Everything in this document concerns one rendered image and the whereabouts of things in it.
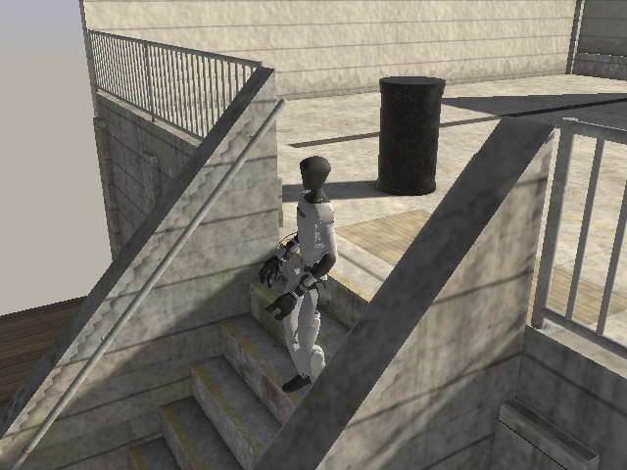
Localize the humanoid robot torso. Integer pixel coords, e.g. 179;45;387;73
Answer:
296;190;333;291

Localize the right robot forearm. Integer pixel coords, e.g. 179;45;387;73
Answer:
276;232;299;262

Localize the left robot forearm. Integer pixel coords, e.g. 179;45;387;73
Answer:
289;253;335;300

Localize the robot left upper arm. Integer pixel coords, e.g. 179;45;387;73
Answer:
314;205;338;265

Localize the robot right foot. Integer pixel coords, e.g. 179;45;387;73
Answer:
282;373;312;393

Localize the left robot hand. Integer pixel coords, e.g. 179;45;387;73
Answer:
265;292;297;321

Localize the right robot hand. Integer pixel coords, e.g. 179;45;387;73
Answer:
259;256;283;288

